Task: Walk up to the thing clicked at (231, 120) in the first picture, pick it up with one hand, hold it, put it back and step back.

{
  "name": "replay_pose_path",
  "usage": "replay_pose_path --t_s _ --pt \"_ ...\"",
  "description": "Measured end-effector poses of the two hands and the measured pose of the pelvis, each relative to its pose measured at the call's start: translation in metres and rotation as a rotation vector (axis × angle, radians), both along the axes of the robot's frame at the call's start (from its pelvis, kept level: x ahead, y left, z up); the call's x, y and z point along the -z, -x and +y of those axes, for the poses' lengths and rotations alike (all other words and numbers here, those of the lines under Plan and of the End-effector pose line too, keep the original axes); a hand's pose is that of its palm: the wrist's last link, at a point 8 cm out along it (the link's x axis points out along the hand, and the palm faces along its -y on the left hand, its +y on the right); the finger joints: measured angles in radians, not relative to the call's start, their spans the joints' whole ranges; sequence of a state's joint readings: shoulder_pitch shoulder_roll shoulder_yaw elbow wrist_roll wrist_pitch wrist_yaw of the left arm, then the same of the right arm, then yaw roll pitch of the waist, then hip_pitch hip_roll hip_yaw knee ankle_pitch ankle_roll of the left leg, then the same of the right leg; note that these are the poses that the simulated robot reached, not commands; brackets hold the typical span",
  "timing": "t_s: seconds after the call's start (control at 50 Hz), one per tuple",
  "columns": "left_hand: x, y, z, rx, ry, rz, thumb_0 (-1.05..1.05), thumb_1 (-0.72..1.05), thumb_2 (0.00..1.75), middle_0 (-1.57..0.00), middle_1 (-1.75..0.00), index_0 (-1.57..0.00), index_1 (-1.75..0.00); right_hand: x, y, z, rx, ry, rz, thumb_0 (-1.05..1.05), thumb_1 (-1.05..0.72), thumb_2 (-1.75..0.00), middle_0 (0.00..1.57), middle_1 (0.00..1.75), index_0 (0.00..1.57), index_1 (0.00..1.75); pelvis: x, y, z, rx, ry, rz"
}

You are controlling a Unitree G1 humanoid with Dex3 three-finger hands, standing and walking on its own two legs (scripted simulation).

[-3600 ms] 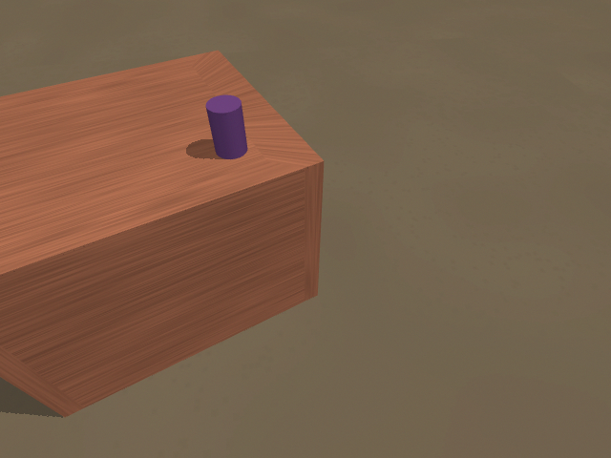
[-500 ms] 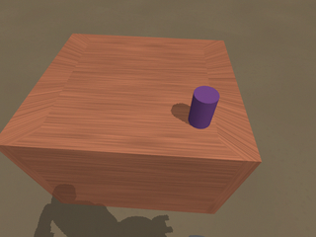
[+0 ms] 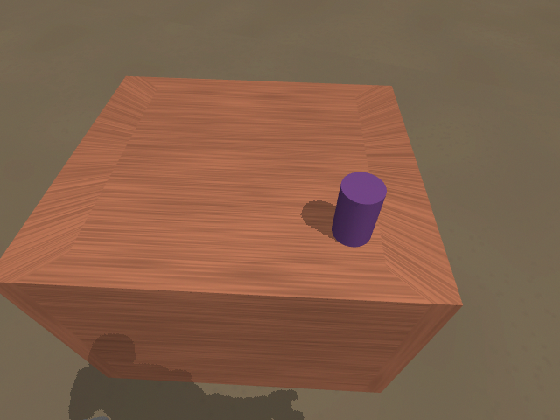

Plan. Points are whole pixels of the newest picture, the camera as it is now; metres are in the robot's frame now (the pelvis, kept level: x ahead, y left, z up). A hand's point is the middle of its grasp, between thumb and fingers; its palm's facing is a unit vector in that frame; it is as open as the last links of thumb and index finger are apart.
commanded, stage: walk up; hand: right
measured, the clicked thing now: (357, 210) +0.51 -0.15 -0.06
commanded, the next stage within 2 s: stand in 1.00 s
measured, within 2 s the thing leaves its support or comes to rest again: neither
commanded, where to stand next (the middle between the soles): +0.05 +0.01 m, yaw -2 degrees
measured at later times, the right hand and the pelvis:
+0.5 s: hand out of the picture +0.10 -0.25 -0.15, palm faces +0.00 +0.94 -0.34, open 7.4 cm; pelvis +0.01 +0.01 +0.01, yaw -1 degrees
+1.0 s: hand out of the picture +0.08 -0.25 -0.15, palm faces +0.02 +0.94 -0.33, open 7.4 cm; pelvis +0.01 +0.00 +0.01, yaw -1 degrees
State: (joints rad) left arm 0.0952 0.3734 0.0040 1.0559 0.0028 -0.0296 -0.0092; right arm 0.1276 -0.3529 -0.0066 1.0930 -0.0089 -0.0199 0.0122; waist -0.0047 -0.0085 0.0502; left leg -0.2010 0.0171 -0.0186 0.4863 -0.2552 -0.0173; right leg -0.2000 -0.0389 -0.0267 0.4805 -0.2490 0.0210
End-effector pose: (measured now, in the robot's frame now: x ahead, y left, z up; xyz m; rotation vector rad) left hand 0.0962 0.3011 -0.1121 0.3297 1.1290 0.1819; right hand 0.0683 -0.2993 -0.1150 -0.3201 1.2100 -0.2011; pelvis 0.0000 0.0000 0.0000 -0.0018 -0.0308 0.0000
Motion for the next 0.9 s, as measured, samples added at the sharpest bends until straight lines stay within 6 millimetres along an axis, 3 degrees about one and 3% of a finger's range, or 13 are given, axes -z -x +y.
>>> replay_pose_path --t_s 0.14,0.32,0.6,0.9 --pt "-0.004 -0.012 0.002 -0.001 -0.001 0.004 0.0 0.91 0.9 -0.2 -0.3 -0.2 -0.3 -0.004 -0.015 0.002 0.01 0.002 -0.019 0.0 -0.9 -0.9 0.2 0.3 0.2 0.3 -0.004 -0.005 0.003 0.004 -0.001 -0.004" --pt "-0.004 -0.005 0.001 -0.012 0.004 0.041 0.0 0.91 0.9 -0.2 -0.3 -0.2 -0.3 -0.007 -0.026 0.006 0.009 -0.006 -0.033 0.0 -0.9 -0.9 0.2 0.3 0.2 0.3 -0.007 -0.008 0.004 0.008 -0.001 -0.01" --pt "0.001 0.014 0.0 -0.029 0.013 0.102 0.0 0.91 0.9 -0.2 -0.3 -0.2 -0.3 -0.005 -0.017 0.009 0.024 -0.013 0.003 0.0 -0.9 -0.9 0.2 0.3 0.2 0.3 -0.009 -0.009 0.006 0.013 -0.002 -0.009" --pt "-0.003 0.005 -0.001 -0.022 0.004 0.083 0.0 0.91 0.9 -0.2 -0.3 -0.2 -0.3 -0.003 -0.01 0.008 0.041 -0.021 0.009 0.0 -0.9 -0.9 0.2 0.3 0.2 0.3 -0.009 -0.011 0.004 0.018 -0.004 -0.012"
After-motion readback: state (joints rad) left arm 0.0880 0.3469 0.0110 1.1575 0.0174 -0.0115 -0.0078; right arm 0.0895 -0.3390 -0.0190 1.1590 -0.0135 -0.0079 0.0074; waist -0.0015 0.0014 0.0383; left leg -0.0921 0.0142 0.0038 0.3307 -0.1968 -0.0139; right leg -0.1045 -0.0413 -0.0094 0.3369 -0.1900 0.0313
